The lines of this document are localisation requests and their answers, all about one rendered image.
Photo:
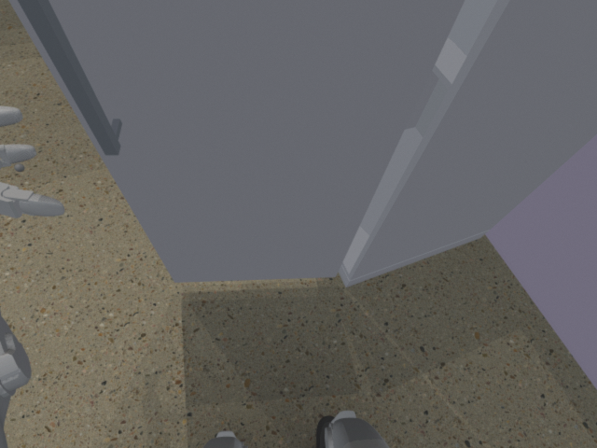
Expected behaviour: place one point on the handle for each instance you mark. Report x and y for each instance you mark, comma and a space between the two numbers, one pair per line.
51, 34

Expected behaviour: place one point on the left robot hand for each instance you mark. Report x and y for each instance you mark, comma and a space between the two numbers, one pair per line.
14, 201

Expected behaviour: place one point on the right robot shin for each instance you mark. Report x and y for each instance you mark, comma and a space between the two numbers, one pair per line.
344, 414

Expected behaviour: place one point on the right robot thigh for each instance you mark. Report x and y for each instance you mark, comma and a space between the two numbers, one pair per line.
353, 433

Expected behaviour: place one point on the fridge door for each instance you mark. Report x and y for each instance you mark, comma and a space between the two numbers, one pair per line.
254, 132

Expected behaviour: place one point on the left robot upper arm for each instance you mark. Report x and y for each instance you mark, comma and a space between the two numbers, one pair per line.
15, 372

